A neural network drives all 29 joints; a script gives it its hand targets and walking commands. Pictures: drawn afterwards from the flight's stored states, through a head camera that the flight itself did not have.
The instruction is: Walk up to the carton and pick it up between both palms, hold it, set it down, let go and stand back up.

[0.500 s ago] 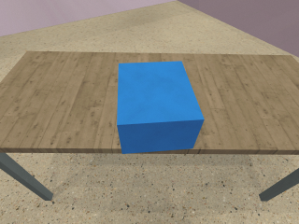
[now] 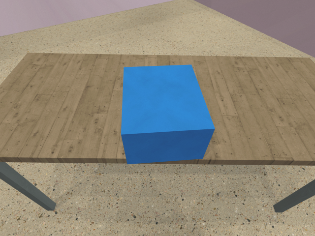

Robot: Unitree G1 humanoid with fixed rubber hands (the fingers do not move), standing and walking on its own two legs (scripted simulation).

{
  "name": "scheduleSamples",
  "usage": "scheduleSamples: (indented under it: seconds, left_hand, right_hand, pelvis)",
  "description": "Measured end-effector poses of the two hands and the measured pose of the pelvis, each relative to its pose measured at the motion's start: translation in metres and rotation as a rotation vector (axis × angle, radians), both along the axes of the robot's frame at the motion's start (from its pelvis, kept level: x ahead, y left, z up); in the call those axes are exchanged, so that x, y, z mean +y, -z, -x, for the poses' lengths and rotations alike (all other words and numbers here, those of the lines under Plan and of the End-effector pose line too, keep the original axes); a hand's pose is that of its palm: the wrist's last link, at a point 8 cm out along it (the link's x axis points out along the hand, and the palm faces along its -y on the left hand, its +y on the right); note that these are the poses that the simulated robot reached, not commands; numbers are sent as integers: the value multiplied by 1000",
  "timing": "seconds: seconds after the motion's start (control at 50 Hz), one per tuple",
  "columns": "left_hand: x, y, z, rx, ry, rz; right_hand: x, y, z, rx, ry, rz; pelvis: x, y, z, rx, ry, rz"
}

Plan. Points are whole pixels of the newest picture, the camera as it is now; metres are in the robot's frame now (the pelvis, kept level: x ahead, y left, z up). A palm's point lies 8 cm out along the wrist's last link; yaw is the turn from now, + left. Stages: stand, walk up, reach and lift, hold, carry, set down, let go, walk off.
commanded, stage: stand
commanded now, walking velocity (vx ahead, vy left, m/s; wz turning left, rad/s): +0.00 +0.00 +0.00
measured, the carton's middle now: (161, 111) +0.48 +0.00 +0.01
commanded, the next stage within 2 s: none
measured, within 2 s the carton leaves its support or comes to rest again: neither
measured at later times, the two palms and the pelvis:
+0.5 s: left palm out of the picture +0.01 +0.25 -0.13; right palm out of the picture +0.01 -0.25 -0.13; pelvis +0.00 +0.00 +0.00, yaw +0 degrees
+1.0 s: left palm out of the picture +0.00 +0.24 -0.13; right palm out of the picture +0.01 -0.25 -0.13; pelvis +0.01 +0.00 +0.00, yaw +0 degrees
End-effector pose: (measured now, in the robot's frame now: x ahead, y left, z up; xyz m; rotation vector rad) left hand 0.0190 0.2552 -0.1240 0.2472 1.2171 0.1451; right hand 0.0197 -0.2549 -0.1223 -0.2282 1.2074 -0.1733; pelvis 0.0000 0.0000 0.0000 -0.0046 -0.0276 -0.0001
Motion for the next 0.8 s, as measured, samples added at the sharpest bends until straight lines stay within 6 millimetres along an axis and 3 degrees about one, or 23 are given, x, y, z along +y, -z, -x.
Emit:
scheduleSamples:
  seconds: [0.8]
  left_hand:
    - [-13,6,13,88,-38,16]
  right_hand:
    - [6,8,12,86,32,-20]
  pelvis:
    - [-4,-2,-7,5,0,-2]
